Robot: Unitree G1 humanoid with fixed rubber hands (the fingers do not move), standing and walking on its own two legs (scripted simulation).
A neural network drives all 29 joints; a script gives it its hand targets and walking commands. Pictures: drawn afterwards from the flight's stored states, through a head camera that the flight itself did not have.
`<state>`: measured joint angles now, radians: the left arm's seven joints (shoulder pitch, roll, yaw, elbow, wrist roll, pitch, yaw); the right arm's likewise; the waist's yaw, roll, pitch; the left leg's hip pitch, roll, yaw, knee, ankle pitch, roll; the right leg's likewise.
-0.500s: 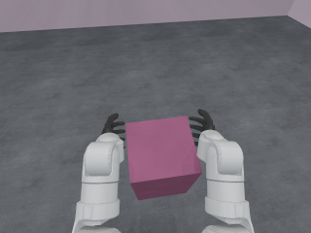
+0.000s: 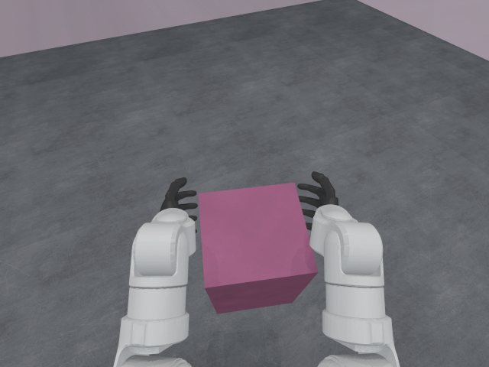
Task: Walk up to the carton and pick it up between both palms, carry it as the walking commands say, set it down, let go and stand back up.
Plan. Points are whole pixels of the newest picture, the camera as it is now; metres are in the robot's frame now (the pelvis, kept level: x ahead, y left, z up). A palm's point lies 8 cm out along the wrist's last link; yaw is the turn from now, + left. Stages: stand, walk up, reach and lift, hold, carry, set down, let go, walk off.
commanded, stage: carry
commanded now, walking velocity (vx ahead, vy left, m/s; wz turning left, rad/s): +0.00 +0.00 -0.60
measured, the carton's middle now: (251, 255) +0.31 +0.00 +0.00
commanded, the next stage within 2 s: none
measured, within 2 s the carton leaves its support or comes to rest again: neither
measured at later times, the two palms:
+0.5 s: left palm (249, 234) +0.29 +0.01 +0.11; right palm (418, 273) +0.23 -0.22 +0.11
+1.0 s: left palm (311, 273) +0.23 -0.07 +0.11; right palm out of the picture +0.12 -0.28 +0.11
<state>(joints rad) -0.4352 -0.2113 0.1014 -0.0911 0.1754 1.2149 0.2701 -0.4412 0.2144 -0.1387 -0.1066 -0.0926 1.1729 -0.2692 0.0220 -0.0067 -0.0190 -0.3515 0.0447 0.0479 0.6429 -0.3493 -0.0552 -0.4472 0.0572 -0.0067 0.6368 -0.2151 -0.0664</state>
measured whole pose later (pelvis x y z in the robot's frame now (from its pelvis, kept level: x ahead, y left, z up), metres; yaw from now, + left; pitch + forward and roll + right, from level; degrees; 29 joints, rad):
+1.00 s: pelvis -0.10 -0.02 +0.00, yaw -31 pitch +1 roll +2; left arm -0.45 -0.22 0.10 -0.09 0.18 1.22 0.28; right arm -0.45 0.22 -0.14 -0.12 -0.09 1.19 -0.30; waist 0.02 0.01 0.00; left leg -0.43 0.07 0.04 0.85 -0.50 -0.06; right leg -0.41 0.04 0.04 0.65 -0.25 -0.05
